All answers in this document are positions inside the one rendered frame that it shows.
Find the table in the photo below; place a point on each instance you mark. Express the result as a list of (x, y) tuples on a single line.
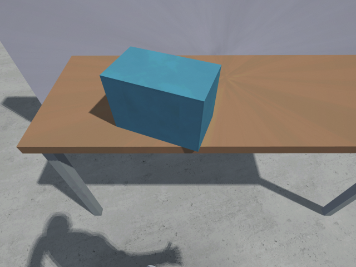
[(264, 104)]

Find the carton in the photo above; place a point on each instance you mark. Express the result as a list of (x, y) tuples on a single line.
[(163, 96)]

